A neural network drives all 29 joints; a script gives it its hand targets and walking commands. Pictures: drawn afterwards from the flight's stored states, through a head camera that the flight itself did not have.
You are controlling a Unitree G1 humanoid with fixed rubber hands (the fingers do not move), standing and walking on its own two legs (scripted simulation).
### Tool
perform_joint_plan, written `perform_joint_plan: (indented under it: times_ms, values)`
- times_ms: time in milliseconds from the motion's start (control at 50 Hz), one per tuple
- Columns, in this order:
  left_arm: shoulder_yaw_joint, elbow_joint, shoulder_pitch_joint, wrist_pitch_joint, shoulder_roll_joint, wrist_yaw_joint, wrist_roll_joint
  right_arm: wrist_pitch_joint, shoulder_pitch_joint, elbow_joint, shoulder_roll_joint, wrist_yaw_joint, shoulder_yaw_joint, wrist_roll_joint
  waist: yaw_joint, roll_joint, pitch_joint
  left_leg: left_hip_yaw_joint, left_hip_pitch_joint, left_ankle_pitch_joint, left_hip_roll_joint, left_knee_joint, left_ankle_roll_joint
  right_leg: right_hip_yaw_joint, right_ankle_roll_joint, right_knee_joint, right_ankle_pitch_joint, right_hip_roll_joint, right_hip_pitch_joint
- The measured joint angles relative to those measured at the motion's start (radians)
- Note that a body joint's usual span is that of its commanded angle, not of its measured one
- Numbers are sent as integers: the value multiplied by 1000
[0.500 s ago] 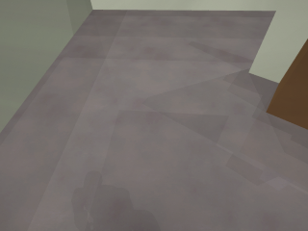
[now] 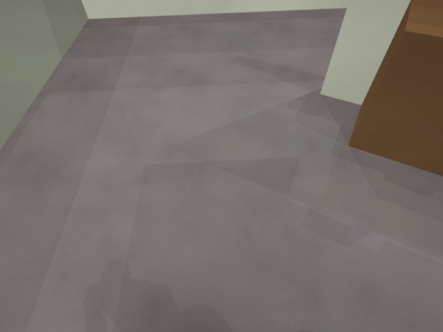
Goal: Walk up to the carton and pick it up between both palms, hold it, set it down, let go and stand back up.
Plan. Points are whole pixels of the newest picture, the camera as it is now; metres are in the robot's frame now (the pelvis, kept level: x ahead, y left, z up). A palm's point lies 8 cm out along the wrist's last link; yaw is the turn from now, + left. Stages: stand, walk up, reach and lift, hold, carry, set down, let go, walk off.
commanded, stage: walk up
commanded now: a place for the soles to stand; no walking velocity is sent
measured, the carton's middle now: out of the picture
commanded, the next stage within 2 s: none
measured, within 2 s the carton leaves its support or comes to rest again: neither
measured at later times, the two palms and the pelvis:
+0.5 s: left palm (181, 299) +0.21 +0.11 -0.14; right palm (429, 299) +0.20 -0.37 -0.10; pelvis +0.13 -0.11 -0.01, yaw -18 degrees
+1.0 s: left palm (260, 163) +0.54 -0.08 -0.10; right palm out of the picture +0.11 -0.41 -0.15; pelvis +0.29 -0.22 -0.01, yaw -40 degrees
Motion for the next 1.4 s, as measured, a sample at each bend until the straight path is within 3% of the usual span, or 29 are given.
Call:
perform_joint_plan:
  times_ms: [60, 100, 140, 160, 180, 200, 260, 320, 420, 560, 620, 660, 700, 760, 880, 940, 1000, 1040, 1080, 1120, 1180, 1240, 1300, 1400]
  values:
    - [28, -23, -17, 36, 57, -19, 15, -20, 6, -45, -23, -18, -17, -12, -11, 2, 4, 66, 15, -55, 40, 64, -19, -42, 52, 263, -88, -68, -134]
    - [47, -50, -48, 44, 92, -27, 15, -27, 14, -51, -47, -16, -27, -24, 6, 12, 12, 111, 51, -80, 72, 79, -48, -45, 80, 252, -86, -123, -178]
    - [42, -92, -72, 32, 120, -37, 11, -21, 17, -66, -76, -4, -33, -49, 22, 36, 27, 150, 92, -112, 111, 100, -71, -57, 103, 126, -17, -165, -183]
    - [39, -113, -81, 17, 133, -45, 7, -14, 17, -73, -91, 5, -37, -57, 28, 54, 33, 161, 105, -135, 136, 125, -75, -69, 96, 47, 45, -172, -172]
    - [38, -128, -94, -1, 140, -50, 1, -2, 13, -79, -108, 14, -40, -60, 32, 84, 39, 150, 104, -164, 170, 172, -59, -93, 66, 36, 126, -154, -163]
    - [39, -143, -107, -20, 141, -52, -6, 12, 6, -86, -127, 25, -41, -61, 37, 120, 42, 95, 71, -176, 195, 261, -20, -114, 28, 56, 129, -118, -162]
    - [38, -183, -118, -40, 126, -29, -31, 47, -42, -128, -173, 72, -32, -25, 55, 154, 35, -103, -102, -249, 86, 605, 48, -111, -49, 73, 68, -48, -160]
    - [18, -195, -105, -35, 98, 3, -20, 20, -82, -213, -194, 91, -15, 3, 31, 169, 33, -129, -262, -208, 20, 729, 86, -124, -48, -9, 95, -7, -93]
    - [-16, -197, -55, -48, 66, 5, -3, -3, -114, -335, -160, 90, 21, 2, 28, 126, 22, -90, -422, -137, -5, 578, 95, -108, -66, -130, 97, 46, 29]
    - [-50, -175, 13, -45, 45, -34, -1, -13, -61, -396, -102, 87, 35, 17, 51, 45, -23, -95, -423, 121, -5, 277, 118, -61, -63, -160, 12, 80, 157]
    - [-52, -168, 33, -34, 49, -45, -4, -29, -19, -411, -85, 76, 27, 14, 37, -4, -37, -58, -373, 201, -30, 239, 113, -13, -45, -32, -89, 56, 154]
    - [-54, -173, 29, -14, 54, -47, -3, -27, -8, -413, -77, 58, 32, 19, 40, -24, -31, -9, -365, 121, -12, 303, 102, 26, -17, 185, -123, 51, 66]
    - [-52, -184, 12, 5, 69, -50, 8, -24, -1, -393, -71, 39, 33, 33, 32, -26, -12, 24, -336, 72, 15, 321, 98, 8, 7, 366, -119, 33, -31]
    - [-31, -201, -25, 15, 106, -54, 12, -36, 22, -349, -60, 29, 30, 30, 20, -34, 26, 78, -265, 41, 50, 297, 82, -26, 46, 451, -45, -32, -161]
    - [16, -254, -104, 20, 155, -63, -6, -55, 91, -274, -84, 31, 6, 10, -12, -12, 71, 175, -113, 15, 95, 197, 38, -30, 80, 269, 68, -147, -323]
    - [22, -285, -138, -1, 148, -73, -13, -43, 115, -238, -116, 36, -8, 6, -23, 25, 80, 216, -44, -3, 116, 153, 17, -41, 64, 88, 170, -177, -324]
    - [13, -316, -146, -34, 133, -71, -11, -21, 135, -208, -150, 45, -16, 5, -33, 67, 62, 235, -2, -60, 150, 166, 24, -63, 37, -49, 236, -167, -259]
    - [7, -341, -135, -61, 128, -57, -9, 0, 148, -197, -166, 58, -16, 4, -23, 87, 37, 209, -16, -124, 177, 257, 70, -63, 16, -84, 283, -127, -224]
    - [-3, -362, -132, -70, 106, -32, -20, 26, 127, -201, -187, 79, -12, 10, -11, 118, 40, 68, -99, -159, 155, 475, 106, -64, -9, 20, 231, -83, -256]
    - [-26, -364, -128, -52, 66, -8, -39, 42, 97, -218, -209, 94, -11, 23, -11, 157, 40, -60, -192, -129, 92, 670, 108, -76, -15, 45, 176, -49, -239]
    - [-57, -351, -104, -47, 14, 13, -39, 35, 52, -259, -216, 96, -1, 24, -19, 185, 25, -98, -311, -105, 44, 776, 98, -96, -22, 13, 148, -22, -186]
    - [-74, -330, -67, -66, -17, 15, -30, 22, 28, -302, -191, 97, 13, 15, -17, 172, 0, -82, -398, -108, 32, 729, 82, -115, -24, -41, 128, -13, -117]
    - [-66, -312, -29, -83, -21, 30, -15, 19, 14, -333, -160, 105, 26, 13, 7, 137, -28, -75, -460, -99, 37, 628, 74, -121, -27, -87, 106, -7, -55]
    - [-53, -259, 30, -82, 25, 13, 0, -2, -9, -362, -122, 116, 31, 26, 47, 74, -49, -94, -470, 35, 47, 384, 88, -108, -5, -112, 43, -10, 41]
